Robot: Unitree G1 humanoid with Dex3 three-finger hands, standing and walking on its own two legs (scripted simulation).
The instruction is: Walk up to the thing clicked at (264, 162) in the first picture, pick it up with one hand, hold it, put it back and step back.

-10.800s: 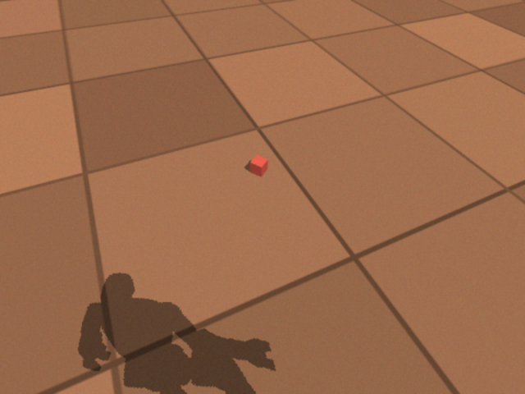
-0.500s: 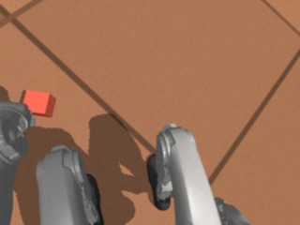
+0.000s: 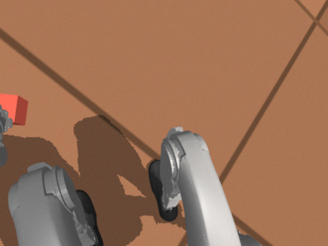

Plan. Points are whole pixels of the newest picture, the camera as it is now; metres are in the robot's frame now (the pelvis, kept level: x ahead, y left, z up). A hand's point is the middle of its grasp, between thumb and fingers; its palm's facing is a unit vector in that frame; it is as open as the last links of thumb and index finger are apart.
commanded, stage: rise first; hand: left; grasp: from above
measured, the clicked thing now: (6, 110) +0.48 +0.30 -0.30
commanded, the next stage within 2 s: none
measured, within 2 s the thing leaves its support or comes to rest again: neither
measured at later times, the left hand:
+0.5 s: hand out of the picture +0.45 +0.30 -0.20, palm faces +0.02 -0.47 -0.88, open 13.9 cm
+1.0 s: hand out of the picture +0.45 +0.32 -0.20, palm faces +0.02 -0.47 -0.88, open 14.1 cm
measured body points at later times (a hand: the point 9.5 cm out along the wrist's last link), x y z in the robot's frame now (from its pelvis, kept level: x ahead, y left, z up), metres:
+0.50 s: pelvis +0.00 +0.00 +0.00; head +0.28 +0.06 +0.34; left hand +0.45 +0.32 -0.15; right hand +0.00 -0.26 -0.09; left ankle +0.07 +0.13 -0.30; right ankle +0.11 -0.12 -0.30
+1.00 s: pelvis +0.00 +0.00 -0.01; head +0.28 +0.06 +0.34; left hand +0.45 +0.34 -0.15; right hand +0.00 -0.26 -0.09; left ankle +0.07 +0.13 -0.30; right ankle +0.11 -0.12 -0.30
